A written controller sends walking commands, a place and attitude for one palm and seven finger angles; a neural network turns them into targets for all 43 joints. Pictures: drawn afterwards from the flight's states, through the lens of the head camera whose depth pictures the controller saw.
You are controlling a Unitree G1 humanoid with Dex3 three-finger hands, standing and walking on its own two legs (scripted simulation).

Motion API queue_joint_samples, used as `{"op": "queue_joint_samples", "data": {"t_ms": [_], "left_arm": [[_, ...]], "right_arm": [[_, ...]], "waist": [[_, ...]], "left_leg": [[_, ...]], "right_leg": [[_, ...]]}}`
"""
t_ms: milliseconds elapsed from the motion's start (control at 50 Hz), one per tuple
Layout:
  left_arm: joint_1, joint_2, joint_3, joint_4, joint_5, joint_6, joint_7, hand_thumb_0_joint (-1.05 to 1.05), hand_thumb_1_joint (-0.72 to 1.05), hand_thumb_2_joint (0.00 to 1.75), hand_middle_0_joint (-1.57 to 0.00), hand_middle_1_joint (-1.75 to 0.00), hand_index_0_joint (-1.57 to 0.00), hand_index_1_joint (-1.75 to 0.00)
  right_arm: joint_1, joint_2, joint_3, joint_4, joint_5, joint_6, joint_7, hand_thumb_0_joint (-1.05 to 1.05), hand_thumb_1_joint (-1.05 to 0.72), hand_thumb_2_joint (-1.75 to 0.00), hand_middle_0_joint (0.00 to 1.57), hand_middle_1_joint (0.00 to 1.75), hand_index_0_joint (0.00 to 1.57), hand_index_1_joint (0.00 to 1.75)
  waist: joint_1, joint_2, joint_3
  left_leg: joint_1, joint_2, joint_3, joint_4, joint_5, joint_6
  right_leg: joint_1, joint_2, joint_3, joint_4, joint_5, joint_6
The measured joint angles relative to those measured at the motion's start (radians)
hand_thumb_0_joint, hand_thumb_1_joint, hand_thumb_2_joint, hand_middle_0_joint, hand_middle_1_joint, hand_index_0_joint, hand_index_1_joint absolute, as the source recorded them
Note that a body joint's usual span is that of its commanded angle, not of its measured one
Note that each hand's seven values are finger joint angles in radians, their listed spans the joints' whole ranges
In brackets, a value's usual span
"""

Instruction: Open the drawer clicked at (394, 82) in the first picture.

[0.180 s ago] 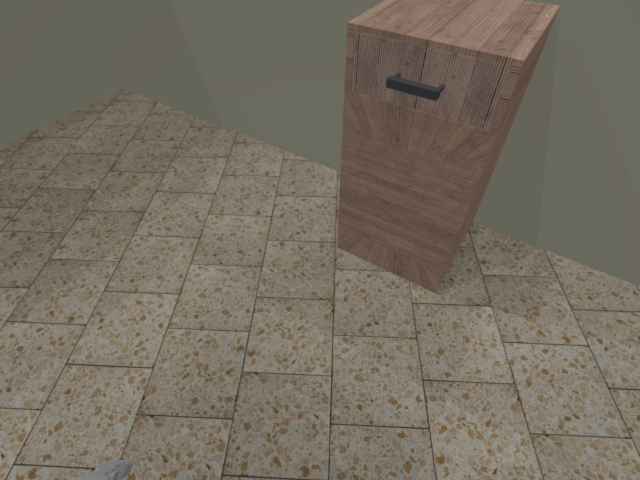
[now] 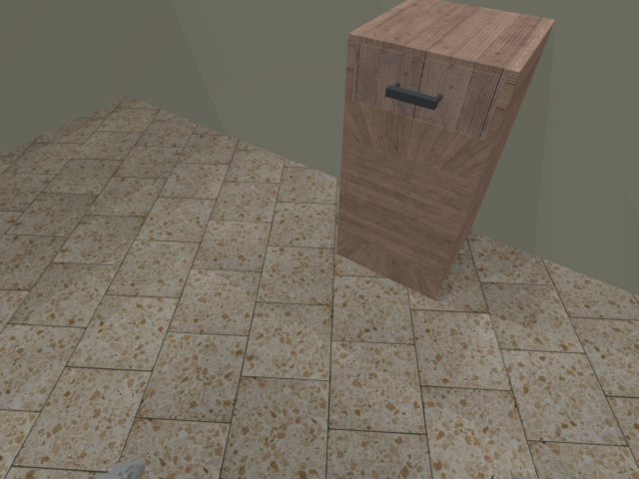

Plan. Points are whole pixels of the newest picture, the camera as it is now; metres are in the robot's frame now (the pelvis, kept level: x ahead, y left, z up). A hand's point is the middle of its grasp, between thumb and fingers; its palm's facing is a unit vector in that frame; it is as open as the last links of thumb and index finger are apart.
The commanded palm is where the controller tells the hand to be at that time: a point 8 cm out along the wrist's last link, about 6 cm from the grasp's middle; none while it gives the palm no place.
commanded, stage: stand and wait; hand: left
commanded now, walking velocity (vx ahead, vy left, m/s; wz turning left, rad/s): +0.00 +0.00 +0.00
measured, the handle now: (414, 94) +1.02 -0.19 +0.02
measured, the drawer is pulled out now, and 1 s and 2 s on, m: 0.00 0.00 0.00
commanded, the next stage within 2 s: look at it before walking up in 0.68 s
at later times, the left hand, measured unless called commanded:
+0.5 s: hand out of the picture +0.04 +0.24 -0.15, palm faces -0.02 -0.94 -0.35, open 7.4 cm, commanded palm none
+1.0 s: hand out of the picture +0.07 +0.24 -0.15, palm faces -0.03 -0.94 -0.34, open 7.4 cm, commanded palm none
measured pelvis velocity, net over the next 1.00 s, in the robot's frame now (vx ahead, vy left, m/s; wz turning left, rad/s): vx -0.01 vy -0.01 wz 0.00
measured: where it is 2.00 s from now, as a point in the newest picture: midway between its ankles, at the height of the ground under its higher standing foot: outside the picture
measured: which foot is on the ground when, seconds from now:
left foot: down 0.00-1.00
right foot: down 0.00-1.00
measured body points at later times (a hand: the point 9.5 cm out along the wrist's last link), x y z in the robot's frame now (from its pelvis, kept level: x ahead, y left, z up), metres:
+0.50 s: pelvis -0.02 -0.01 +0.00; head -0.02 -0.01 +0.45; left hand +0.05 +0.29 -0.12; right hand +0.05 -0.31 -0.13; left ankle +0.00 +0.12 -0.74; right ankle -0.01 -0.12 -0.74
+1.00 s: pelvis -0.01 -0.01 +0.01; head -0.01 -0.01 +0.46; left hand +0.07 +0.29 -0.12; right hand +0.06 -0.30 -0.13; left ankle +0.00 +0.12 -0.74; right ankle -0.01 -0.12 -0.74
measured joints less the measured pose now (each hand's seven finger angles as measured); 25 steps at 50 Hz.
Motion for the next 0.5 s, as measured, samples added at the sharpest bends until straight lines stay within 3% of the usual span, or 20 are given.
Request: {"op": "queue_joint_samples", "data": {"t_ms": [500], "left_arm": [[0.035, 0.012, 0.015, 0.094, 0.001, 0.0, -0.003, 0.01, 0.91, 0.9, -0.2, -0.3, -0.2, -0.3]], "right_arm": [[0.039, -0.015, -0.006, 0.109, 0.005, 0.005, 0.0, 0.01, -0.9, -0.89, 0.2, 0.29, 0.2, 0.3]], "waist": [[0.001, 0.004, 0.029]], "left_leg": [[0.01, 0.015, -0.01, -0.068, 0.065, -0.013]], "right_leg": [[0.014, 0.014, -0.01, -0.075, 0.067, -0.011]]}}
